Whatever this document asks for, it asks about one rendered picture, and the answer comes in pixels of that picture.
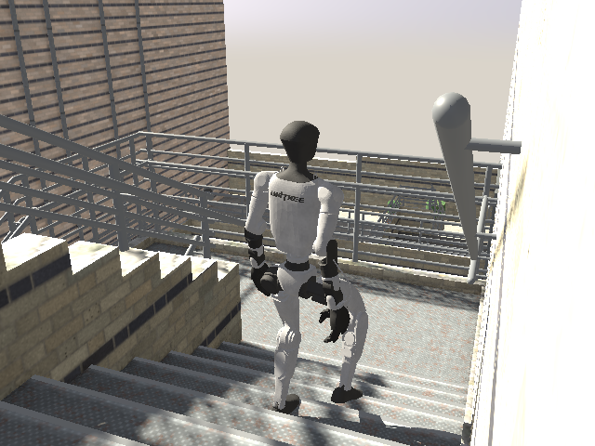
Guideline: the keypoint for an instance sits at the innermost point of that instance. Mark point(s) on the robot left forearm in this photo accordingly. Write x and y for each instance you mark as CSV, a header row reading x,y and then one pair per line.
x,y
255,249

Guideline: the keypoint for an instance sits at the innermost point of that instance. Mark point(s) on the right robot thigh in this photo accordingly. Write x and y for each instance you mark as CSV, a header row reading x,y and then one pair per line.
x,y
354,305

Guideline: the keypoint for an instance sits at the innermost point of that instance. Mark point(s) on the right robot hand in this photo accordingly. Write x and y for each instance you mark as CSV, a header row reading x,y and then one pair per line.
x,y
339,322

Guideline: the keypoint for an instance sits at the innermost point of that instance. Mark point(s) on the robot right forearm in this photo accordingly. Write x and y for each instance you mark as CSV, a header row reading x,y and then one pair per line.
x,y
331,284

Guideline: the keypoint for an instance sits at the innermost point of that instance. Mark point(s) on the robot left upper arm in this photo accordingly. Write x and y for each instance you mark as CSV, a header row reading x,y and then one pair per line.
x,y
258,204

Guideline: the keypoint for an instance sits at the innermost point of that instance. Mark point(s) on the robot torso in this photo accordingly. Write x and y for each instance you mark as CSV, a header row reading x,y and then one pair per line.
x,y
294,212

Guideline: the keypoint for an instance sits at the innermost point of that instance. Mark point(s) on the robot right upper arm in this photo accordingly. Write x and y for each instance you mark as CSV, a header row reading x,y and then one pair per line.
x,y
331,198

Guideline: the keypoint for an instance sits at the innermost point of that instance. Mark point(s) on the left robot hand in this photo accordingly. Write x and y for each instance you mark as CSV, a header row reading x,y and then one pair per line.
x,y
256,275

